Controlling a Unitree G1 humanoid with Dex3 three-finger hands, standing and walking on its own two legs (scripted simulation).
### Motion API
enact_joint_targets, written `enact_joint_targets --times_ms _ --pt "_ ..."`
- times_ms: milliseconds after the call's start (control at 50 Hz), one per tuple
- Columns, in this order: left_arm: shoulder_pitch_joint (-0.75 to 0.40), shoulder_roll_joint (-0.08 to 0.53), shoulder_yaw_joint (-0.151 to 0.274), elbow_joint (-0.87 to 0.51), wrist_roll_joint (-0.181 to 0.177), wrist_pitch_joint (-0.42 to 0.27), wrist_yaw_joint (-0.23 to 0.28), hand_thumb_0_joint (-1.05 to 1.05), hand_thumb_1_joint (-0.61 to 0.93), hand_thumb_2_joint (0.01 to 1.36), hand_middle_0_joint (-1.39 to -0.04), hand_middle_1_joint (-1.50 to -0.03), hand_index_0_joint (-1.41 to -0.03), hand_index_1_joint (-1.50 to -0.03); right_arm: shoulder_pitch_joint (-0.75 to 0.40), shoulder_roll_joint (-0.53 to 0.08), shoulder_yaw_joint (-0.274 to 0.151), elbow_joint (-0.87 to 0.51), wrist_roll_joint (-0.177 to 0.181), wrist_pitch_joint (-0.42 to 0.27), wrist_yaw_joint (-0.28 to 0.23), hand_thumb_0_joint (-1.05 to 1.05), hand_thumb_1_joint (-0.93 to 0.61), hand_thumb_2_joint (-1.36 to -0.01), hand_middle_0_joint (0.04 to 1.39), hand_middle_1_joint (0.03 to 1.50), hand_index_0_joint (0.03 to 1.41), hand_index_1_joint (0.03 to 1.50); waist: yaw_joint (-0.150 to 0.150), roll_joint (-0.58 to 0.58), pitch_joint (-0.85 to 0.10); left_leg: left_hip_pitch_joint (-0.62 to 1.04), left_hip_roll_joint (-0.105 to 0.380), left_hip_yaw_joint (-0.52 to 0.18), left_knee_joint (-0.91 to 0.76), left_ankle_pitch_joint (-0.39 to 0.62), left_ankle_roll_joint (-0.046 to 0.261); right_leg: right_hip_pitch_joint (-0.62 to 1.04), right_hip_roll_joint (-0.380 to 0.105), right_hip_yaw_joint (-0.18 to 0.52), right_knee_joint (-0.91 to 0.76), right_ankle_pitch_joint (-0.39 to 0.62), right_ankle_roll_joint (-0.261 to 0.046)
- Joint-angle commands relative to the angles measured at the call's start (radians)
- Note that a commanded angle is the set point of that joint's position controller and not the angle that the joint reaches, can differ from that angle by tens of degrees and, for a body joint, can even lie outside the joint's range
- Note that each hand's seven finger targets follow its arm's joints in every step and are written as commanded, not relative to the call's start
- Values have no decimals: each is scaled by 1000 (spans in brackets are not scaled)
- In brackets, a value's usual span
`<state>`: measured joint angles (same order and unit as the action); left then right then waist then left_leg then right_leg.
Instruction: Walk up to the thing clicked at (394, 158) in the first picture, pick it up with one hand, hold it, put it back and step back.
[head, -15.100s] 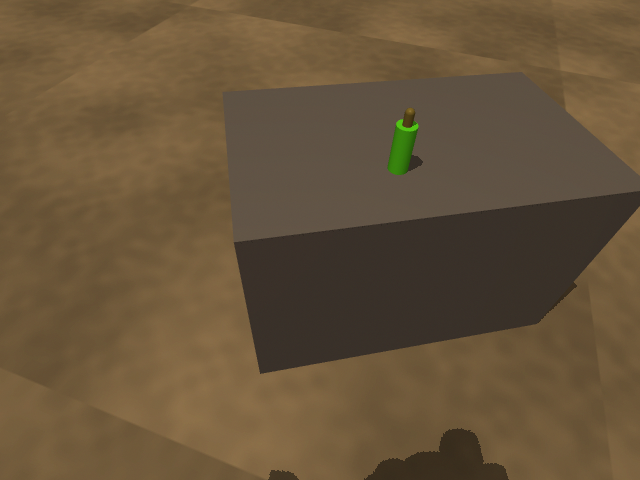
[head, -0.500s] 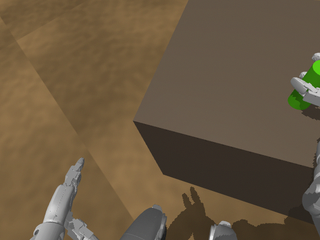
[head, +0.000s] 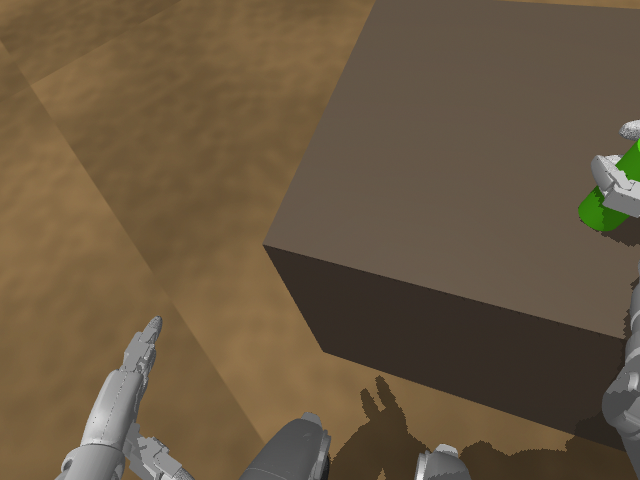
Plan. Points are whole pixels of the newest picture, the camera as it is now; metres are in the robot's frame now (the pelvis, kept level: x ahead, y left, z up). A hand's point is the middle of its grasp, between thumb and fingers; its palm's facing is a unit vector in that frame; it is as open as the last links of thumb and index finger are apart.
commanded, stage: settle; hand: right
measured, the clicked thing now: (639, 174) +0.52 -0.24 +0.05
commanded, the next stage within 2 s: lift in 0.80 s
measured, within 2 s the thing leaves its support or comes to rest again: leaves its support in 0.10 s
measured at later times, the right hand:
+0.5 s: hand out of the picture +0.52 -0.22 +0.10, palm faces +0.21 +0.98 +0.01, open 6.7 cm
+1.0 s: hand out of the picture +0.52 -0.22 +0.13, palm faces +0.20 +0.98 +0.00, open 6.7 cm
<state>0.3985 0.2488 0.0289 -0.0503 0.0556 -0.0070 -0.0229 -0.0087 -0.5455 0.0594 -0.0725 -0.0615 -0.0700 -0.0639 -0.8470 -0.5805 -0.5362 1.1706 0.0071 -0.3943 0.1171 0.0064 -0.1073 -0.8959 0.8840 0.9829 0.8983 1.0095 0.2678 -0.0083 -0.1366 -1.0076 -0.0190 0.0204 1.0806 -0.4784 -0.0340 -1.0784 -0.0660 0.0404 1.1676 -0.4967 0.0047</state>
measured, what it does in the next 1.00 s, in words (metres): stands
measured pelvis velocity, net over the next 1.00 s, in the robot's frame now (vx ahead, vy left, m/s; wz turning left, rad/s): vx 0.01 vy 0.00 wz -0.01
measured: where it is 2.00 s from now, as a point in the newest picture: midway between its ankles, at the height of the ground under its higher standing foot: outside the picture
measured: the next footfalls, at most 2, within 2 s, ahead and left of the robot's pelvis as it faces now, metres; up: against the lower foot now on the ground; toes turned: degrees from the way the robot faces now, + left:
none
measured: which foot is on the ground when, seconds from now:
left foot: down 0.00-1.00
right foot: down 0.00-1.00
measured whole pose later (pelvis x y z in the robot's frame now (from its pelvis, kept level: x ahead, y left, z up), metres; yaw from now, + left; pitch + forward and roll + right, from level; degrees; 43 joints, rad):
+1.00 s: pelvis +0.01 +0.00 +0.03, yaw -1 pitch +18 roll +3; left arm 0.35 0.24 0.02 0.14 0.03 -0.03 0.00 -0.01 -0.53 0.05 -0.06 -0.06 -0.06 -0.06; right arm -0.88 -0.52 -0.46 1.15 0.03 -0.29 0.09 0.05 -0.03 -1.08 0.89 1.12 0.90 1.09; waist 0.20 -0.01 -0.12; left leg -0.80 -0.01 0.00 0.91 -0.42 -0.03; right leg -0.85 -0.05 0.01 0.97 -0.43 0.00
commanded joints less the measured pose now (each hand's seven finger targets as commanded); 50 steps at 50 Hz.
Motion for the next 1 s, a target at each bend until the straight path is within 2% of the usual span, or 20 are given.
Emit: enact_joint_targets --times_ms 0,100,140,180,240,280,300,340,400,460,540,580,640,680,760,800,820,860,920,980 --pt "-21 176 124 -145 -6 -53 27 0 -577 69 -64 -57 -53 -69 -508 -267 4 -276 23 -68 -13 0 -688 -1283 1325 1364 1326 1364 -19 -256 -580 207 -38 32 -122 366 49 512 19 14 -143 442 -8" --pt "-12 132 69 -39 -2 -47 25 0 -565 64 -63 -58 -54 -67 -492 -232 30 -200 17 -61 -33 0 -681 -1343 1381 1433 1388 1434 -28 -248 -485 205 -40 31 -143 351 55 494 26 7 -176 424 -3" --pt "-66 155 84 -113 -1 -51 29 0 -555 57 -63 -61 -58 -66 -575 -290 15 -290 10 -73 -40 0 -674 -1333 1375 1425 1382 1425 -31 -280 -602 251 -37 25 -151 386 53 580 24 6 -173 473 -3" --pt "12 166 103 -42 -2 -42 26 0 -546 54 -61 -63 -59 -65 -457 -196 56 -150 17 -46 -28 0 -702 -1368 1400 1458 1408 1459 -8 -224 -499 231 -40 35 -162 389 51 544 26 5 -184 472 -5" --pt "-28 170 106 -62 -4 -46 27 0 -551 54 -61 -60 -59 -63 -541 -288 8 -271 18 -47 -38 0 -697 -1378 1426 1477 1435 1478 -34 -258 -558 250 -36 25 -169 417 46 593 22 1 -187 519 -7" --pt "3 148 95 -19 -7 -45 20 0 -553 57 -60 -60 -56 -64 -460 -153 68 -157 33 -23 -25 0 -696 -1381 1426 1480 1436 1481 -14 -196 -457 245 -38 30 -182 410 44 529 26 -1 -197 476 -12" --pt "17 144 100 -6 -13 -47 18 0 -549 53 -61 -61 -58 -64 -432 -151 63 -130 35 -15 -20 0 -725 -1399 1423 1487 1432 1488 -7 -158 -421 243 -37 28 -190 413 40 497 27 0 -195 454 -18" --pt "-93 183 115 -115 -18 -58 26 0 -560 58 -60 -57 -54 -63 -544 -308 -13 -297 27 -35 -33 0 -707 -1378 1443 1485 1452 1485 -47 -187 -576 313 -30 16 -185 441 39 557 27 -2 -199 480 -16" --pt "-23 159 113 -58 -24 -54 21 0 -549 54 -57 -58 -54 -62 -480 -171 55 -192 36 -9 -17 0 -731 -1395 1418 1484 1425 1485 -21 -141 -490 313 -31 19 -199 435 35 518 31 -6 -213 434 -22" --pt "-58 157 94 -63 -23 -62 23 0 -558 57 -58 -56 -52 -62 -535 -268 3 -260 32 -14 -30 0 -738 -1397 1449 1499 1456 1499 -52 -167 -534 321 -28 10 -205 431 35 542 32 -11 -219 438 -19" --pt "-25 141 91 3 -22 -63 22 0 -546 51 -56 -57 -51 -61 -499 -185 54 -201 33 -2 -29 0 -754 -1406 1429 1497 1434 1498 -44 -166 -459 305 -29 13 -216 397 42 524 37 -14 -240 402 -15" --pt "-93 146 81 -79 -22 -70 26 0 -545 50 -57 -58 -54 -60 -591 -288 3 -322 27 -19 -45 0 -745 -1414 1431 1504 1438 1505 -66 -189 -553 354 -25 2 -226 393 39 556 37 -18 -244 387 -17" --pt "-8 131 78 19 -19 -63 23 0 -538 47 -54 -58 -53 -59 -494 -201 47 -207 32 -3 -36 0 -756 -1439 1438 1525 1445 1525 -55 -172 -458 330 -29 12 -229 399 41 538 41 -17 -255 404 -14" --pt "-70 164 100 -35 -23 -71 32 0 -545 50 -54 -56 -51 -60 -567 -279 13 -329 33 -15 -44 0 -750 -1436 1437 1524 1445 1524 -69 -202 -553 348 -26 10 -224 418 42 601 36 -14 -256 451 -11" --pt "-28 150 96 20 -29 -70 31 0 -546 52 -53 -57 -50 -61 -494 -185 56 -212 44 13 -38 0 -755 -1440 1437 1526 1445 1526 -51 -149 -440 332 -30 20 -253 397 41 578 36 -12 -277 423 -14" --pt "-96 154 85 -37 -31 -80 36 0 -551 53 -53 -54 -48 -59 -583 -269 20 -322 38 3 -49 0 -742 -1450 1447 1540 1457 1540 -69 -145 -519 375 -24 4 -260 413 34 584 36 -21 -270 402 -21" --pt "-81 120 54 -15 -28 -82 33 0 -549 52 -53 -55 -49 -60 -599 -245 40 -309 37 4 -47 0 -724 -1450 1443 1541 1455 1541 -73 -165 -512 394 -21 -1 -261 422 33 581 40 -29 -269 397 -21" --pt "-6 108 56 70 -28 -80 28 0 -550 53 -53 -55 -48 -61 -491 -137 85 -197 48 20 -30 0 -727 -1436 1430 1523 1439 1524 -61 -160 -420 338 -27 14 -256 402 40 569 39 -19 -287 411 -14" --pt "-77 143 69 3 -24 -85 34 0 -545 50 -58 -62 -59 -61 -581 -251 46 -312 33 8 -39 0 -571 -1268 1263 1354 1272 1354 -79 -187 -535 387 -23 10 -254 446 40 637 39 -21 -283 478 -9" --pt "9 106 40 75 -30 -81 27 0 -550 55 -59 -64 -58 -65 -463 -95 122 -196 51 36 -6 0 -513 -1038 1103 1114 1095 1114 -65 -142 -429 354 -28 24 -266 428 42 621 38 -16 -305 476 -7"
